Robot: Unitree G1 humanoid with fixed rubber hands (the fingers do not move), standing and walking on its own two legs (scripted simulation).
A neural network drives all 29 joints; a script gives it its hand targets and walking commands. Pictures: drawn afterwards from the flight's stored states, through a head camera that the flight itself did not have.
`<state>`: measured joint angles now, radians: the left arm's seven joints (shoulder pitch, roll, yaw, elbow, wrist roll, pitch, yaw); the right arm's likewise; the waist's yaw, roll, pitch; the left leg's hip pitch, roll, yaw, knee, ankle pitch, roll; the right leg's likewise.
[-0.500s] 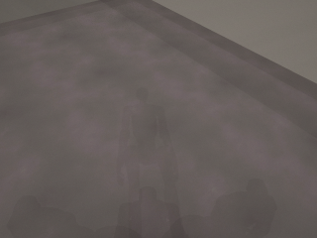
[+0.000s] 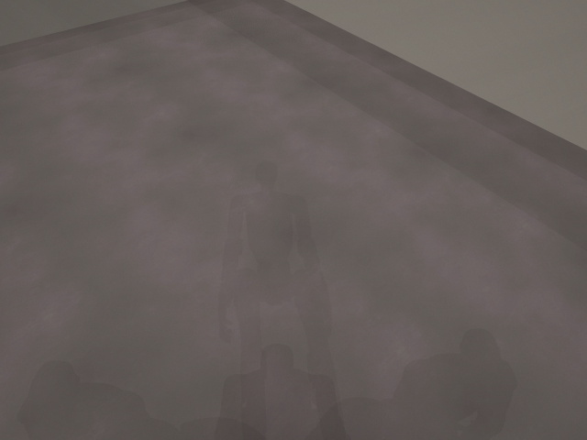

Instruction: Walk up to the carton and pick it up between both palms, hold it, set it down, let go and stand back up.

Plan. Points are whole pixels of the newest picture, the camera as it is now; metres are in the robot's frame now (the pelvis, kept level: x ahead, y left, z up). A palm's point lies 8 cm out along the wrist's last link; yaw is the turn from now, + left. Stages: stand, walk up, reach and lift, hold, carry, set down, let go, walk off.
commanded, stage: stand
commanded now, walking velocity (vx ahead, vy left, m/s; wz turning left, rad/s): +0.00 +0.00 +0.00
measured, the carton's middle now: out of the picture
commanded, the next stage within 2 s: walk up in 0.02 s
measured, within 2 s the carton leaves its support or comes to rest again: neither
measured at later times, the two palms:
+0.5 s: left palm out of the picture +0.08 +0.18 -0.15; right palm out of the picture -0.04 -0.27 -0.17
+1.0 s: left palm out of the picture +0.12 +0.17 -0.14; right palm out of the picture +0.01 -0.30 -0.14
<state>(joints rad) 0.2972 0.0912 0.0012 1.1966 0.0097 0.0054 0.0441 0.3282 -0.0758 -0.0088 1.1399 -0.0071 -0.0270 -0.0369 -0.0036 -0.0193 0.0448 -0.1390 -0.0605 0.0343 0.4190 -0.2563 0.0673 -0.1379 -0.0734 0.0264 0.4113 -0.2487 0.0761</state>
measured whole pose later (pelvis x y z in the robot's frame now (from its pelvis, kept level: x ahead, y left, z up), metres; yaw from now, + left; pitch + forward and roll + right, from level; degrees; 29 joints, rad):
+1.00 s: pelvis +0.01 -0.04 +0.00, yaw -24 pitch +3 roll +1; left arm 0.26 0.16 0.06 0.96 0.04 0.00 0.01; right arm 0.09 -0.18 -0.06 0.97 0.00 0.03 -0.04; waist 0.04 -0.01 0.07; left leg -0.43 0.04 0.01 0.82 -0.41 -0.07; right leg -0.31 0.05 0.04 0.47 -0.21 -0.04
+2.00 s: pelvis -0.03 -0.02 +0.00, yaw -55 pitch +1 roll +2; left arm 0.23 0.16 0.04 0.95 0.01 -0.01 0.01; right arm 0.12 -0.24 -0.08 0.95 -0.02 0.06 -0.02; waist 0.01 0.03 0.07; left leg -0.50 0.10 0.01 1.03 -0.32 -0.09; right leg -0.23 0.04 -0.01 0.42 -0.21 -0.08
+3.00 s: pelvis -0.03 +0.04 +0.00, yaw -86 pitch +0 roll +2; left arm 0.14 0.20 0.04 0.90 0.00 0.01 0.01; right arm 0.21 -0.27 -0.05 0.93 -0.02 0.05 0.00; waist -0.02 0.03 0.09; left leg -0.46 0.13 0.09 1.07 -0.41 -0.07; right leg -0.20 0.01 -0.03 0.47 -0.27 -0.06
